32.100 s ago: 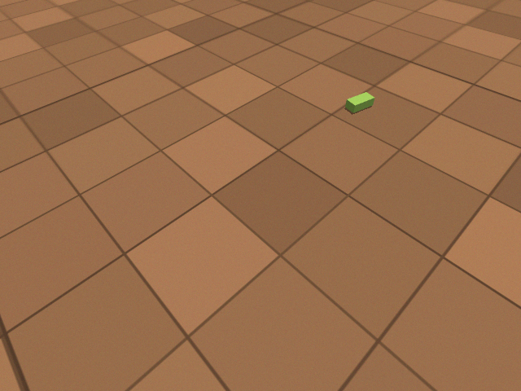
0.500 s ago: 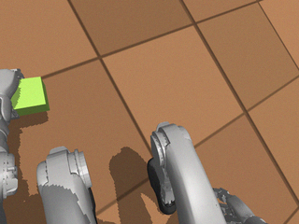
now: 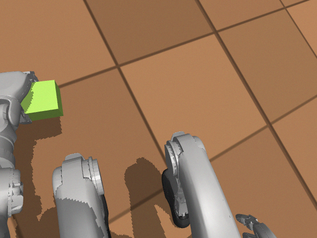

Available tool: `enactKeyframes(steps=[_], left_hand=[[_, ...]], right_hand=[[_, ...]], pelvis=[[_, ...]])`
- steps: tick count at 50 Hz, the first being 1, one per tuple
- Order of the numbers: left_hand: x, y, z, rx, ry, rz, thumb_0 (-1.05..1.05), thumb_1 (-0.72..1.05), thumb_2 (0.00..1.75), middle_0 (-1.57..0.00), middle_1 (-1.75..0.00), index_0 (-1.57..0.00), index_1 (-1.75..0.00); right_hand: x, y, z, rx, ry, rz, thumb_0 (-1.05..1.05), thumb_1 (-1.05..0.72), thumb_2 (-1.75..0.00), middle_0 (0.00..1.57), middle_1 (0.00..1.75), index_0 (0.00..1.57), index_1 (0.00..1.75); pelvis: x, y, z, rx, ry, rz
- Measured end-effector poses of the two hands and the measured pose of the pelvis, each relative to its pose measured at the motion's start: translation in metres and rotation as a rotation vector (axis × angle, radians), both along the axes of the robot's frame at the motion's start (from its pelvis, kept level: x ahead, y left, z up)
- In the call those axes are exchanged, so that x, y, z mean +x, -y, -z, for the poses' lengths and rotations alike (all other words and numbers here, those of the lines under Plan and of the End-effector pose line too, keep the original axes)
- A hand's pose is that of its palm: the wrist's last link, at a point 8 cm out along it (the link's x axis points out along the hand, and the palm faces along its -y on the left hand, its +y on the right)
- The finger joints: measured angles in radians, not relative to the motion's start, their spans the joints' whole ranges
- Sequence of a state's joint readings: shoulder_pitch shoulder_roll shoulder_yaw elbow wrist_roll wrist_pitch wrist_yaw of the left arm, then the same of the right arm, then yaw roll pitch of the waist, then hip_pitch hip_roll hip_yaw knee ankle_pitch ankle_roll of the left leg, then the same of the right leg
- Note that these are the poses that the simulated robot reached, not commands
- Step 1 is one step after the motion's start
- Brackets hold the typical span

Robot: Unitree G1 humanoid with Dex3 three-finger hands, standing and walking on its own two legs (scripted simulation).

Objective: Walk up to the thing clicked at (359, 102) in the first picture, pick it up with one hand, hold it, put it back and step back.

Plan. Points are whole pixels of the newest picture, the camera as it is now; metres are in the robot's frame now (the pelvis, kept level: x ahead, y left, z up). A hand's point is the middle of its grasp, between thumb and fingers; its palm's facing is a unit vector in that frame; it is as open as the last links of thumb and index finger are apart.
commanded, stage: lift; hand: left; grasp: from above
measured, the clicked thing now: (23, 103) +0.48 +0.29 -0.18
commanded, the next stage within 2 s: hold in 1.50 s
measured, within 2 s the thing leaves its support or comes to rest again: neither
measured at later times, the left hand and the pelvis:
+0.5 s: hand out of the picture +0.40 +0.29 +0.00, palm faces -0.45 -0.10 -0.89, open 10.9 cm; pelvis +0.00 +0.00 +0.11, yaw +4 degrees
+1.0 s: hand out of the picture +0.33 +0.28 +0.20, palm faces -0.47 -0.13 -0.87, open 10.9 cm; pelvis +0.03 +0.00 +0.29, yaw +6 degrees
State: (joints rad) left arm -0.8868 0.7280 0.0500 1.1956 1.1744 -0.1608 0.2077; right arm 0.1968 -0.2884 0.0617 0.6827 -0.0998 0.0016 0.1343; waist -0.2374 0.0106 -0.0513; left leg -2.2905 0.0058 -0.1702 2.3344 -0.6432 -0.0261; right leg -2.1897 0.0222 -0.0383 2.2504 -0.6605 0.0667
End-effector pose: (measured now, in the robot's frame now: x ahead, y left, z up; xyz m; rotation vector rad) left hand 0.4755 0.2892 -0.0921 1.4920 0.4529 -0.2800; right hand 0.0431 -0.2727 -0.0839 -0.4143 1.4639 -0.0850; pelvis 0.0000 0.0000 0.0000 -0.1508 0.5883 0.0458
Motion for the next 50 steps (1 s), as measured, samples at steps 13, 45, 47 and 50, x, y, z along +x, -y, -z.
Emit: enactKeyframes(steps=[13, 45, 47, 50], left_hand=[[-0.034, -0.008, -0.064, -0.010, -0.033, -0.009, -0.02, -0.12, 0.55, -0.63, -0.57, -0.65, -0.56], [-0.130, 0.005, -0.322, -0.040, -0.019, -0.036, -0.02, -0.13, 0.55, -0.65, -0.57, -0.66, -0.55], [-0.133, 0.006, -0.335, -0.042, -0.023, -0.039, -0.02, -0.13, 0.55, -0.65, -0.57, -0.66, -0.55], [-0.136, 0.008, -0.352, -0.045, -0.028, -0.042, -0.02, -0.13, 0.55, -0.65, -0.56, -0.66, -0.55]], right_hand=[[0.035, -0.003, -0.031, 0.014, 0.107, 0.012, 0.01, -0.92, -0.90, 0.20, 0.30, 0.20, 0.30], [0.110, -0.028, -0.233, 0.059, 0.376, 0.053, 0.01, -0.90, -0.90, 0.20, 0.30, 0.20, 0.30], [0.111, -0.028, -0.246, 0.061, 0.385, 0.057, 0.01, -0.90, -0.90, 0.20, 0.30, 0.20, 0.30], [0.113, -0.028, -0.265, 0.063, 0.397, 0.059, 0.01, -0.90, -0.90, 0.20, 0.30, 0.20, 0.30]], pelvis=[[-0.002, 0.000, -0.044, 0.023, -0.010, -0.019], [0.020, -0.004, -0.257, 0.098, 0.199, -0.056], [0.024, -0.004, -0.270, 0.103, 0.218, -0.057], [0.029, -0.004, -0.288, 0.109, 0.243, -0.059]])
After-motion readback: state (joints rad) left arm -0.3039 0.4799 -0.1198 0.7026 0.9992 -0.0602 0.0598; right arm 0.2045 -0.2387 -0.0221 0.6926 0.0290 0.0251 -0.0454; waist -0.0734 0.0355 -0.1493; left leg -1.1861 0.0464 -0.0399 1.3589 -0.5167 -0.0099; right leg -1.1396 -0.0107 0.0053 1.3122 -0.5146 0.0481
